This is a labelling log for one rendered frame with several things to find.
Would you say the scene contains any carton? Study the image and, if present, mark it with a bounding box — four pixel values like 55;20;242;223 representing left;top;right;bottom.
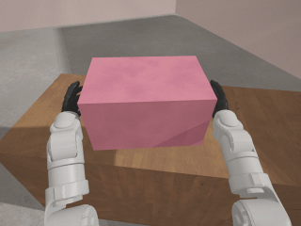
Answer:
77;56;218;151

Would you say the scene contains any left robot forearm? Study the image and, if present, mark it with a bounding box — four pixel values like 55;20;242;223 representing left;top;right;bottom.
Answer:
43;111;89;226

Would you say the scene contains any right robot forearm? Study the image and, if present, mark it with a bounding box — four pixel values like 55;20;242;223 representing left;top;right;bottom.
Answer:
213;109;292;226

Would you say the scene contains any left robot upper arm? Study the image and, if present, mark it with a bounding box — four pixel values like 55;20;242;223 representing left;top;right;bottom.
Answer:
45;204;100;226

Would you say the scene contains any pedestal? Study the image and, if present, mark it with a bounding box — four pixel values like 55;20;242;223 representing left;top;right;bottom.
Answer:
0;73;301;226

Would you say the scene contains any right robot upper arm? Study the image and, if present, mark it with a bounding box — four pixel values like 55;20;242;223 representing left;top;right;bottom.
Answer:
231;198;291;226

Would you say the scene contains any left robot hand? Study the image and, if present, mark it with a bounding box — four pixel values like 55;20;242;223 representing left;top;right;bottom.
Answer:
61;81;83;117

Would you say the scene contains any right robot hand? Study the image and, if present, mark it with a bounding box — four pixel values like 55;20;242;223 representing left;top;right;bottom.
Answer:
210;80;229;118

